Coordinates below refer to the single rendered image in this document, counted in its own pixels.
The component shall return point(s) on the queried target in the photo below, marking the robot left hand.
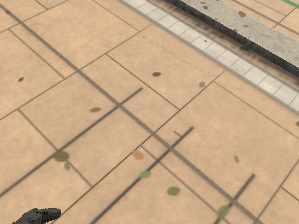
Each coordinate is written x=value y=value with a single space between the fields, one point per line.
x=39 y=216

